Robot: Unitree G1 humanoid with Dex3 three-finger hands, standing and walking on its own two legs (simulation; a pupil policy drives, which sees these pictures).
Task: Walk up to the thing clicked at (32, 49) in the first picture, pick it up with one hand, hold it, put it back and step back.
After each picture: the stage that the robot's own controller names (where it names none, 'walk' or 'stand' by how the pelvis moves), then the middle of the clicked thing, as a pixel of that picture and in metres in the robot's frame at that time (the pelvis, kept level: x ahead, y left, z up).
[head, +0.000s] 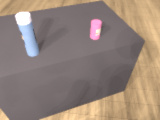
stand; (28, 35) +0.72 +0.30 -0.03
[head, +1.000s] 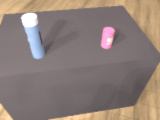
rise first; (34, 37) +0.68 +0.30 -0.03
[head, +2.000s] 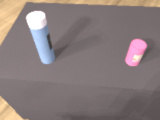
rise first; (42, 40) +0.57 +0.21 +0.01
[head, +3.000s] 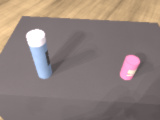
stand; (41, 56) +0.54 +0.20 -0.03
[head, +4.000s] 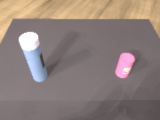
stand; (35, 59) +0.52 +0.22 -0.03
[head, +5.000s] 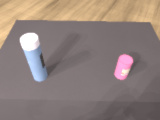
stand; (35, 59) +0.53 +0.22 -0.04
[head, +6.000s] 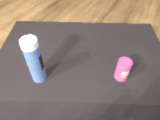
stand; (34, 61) +0.53 +0.23 -0.04
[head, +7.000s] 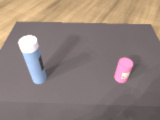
stand; (34, 62) +0.52 +0.23 -0.04
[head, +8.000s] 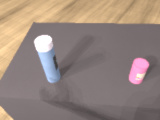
rise first; (49, 61) +0.53 +0.20 -0.03
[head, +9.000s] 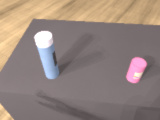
go down; (48, 57) +0.54 +0.19 -0.03
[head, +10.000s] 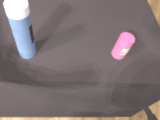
go down; (23, 32) +0.56 +0.18 +0.02
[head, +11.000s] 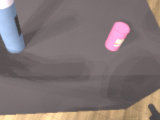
go down; (8, 23) +0.56 +0.19 +0.04
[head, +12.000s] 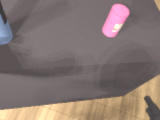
close in; out of the picture +0.56 +0.20 +0.08
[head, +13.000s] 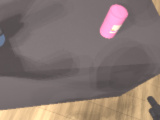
close; out of the picture +0.54 +0.21 +0.08
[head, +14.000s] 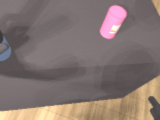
lift; out of the picture +0.50 +0.20 +0.08
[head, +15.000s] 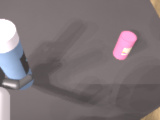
lift; (13, 61) +0.39 +0.18 +0.10
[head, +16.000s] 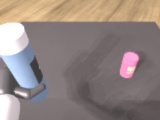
hold; (26, 69) +0.32 +0.16 +0.17
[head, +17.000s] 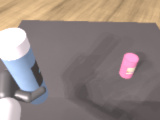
hold; (26, 72) +0.32 +0.16 +0.15
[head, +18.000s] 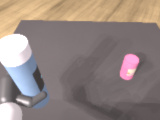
crouch; (28, 77) +0.31 +0.16 +0.14
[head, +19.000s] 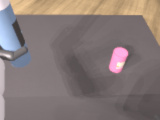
crouch; (8, 33) +0.45 +0.19 +0.19
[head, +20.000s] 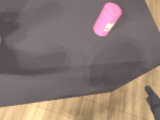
lower; out of the picture +0.53 +0.20 +0.07
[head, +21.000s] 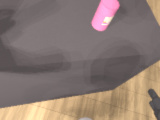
lower; out of the picture +0.54 +0.20 +0.09
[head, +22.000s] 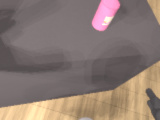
lower; out of the picture +0.54 +0.20 +0.09
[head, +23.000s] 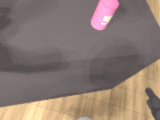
lower; out of the picture +0.55 +0.21 +0.09
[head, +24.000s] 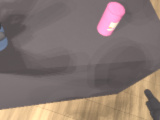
loosen; out of the picture +0.53 +0.19 +0.08
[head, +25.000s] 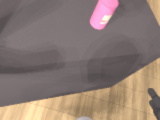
withdraw; out of the picture +0.54 +0.19 +0.09
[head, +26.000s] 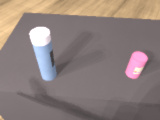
sink last; (45, 56) +0.50 +0.17 +0.02
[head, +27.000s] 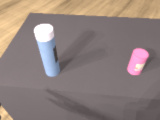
stand; (48, 52) +0.53 +0.18 +0.02
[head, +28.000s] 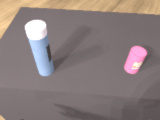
stand; (41, 51) +0.51 +0.18 +0.03
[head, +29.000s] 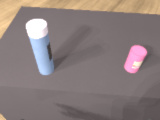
stand; (42, 50) +0.52 +0.18 +0.03
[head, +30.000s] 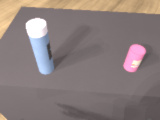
stand; (42, 49) +0.52 +0.18 +0.03
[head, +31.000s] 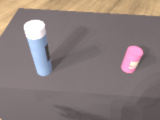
stand; (40, 51) +0.52 +0.18 +0.03
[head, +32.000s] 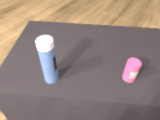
stand; (48, 61) +0.53 +0.17 -0.03
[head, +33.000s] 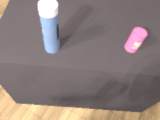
walk; (50, 29) +0.59 +0.12 -0.02
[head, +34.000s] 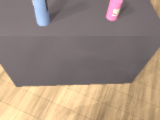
walk; (40, 2) +0.78 +0.23 -0.01
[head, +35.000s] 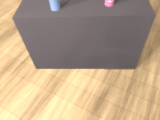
stand; out of the picture +1.10 +0.25 -0.02
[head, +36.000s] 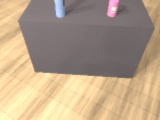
stand; out of the picture +1.12 +0.18 -0.03
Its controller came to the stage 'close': yes
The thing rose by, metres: 0.21
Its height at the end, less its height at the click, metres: +0.00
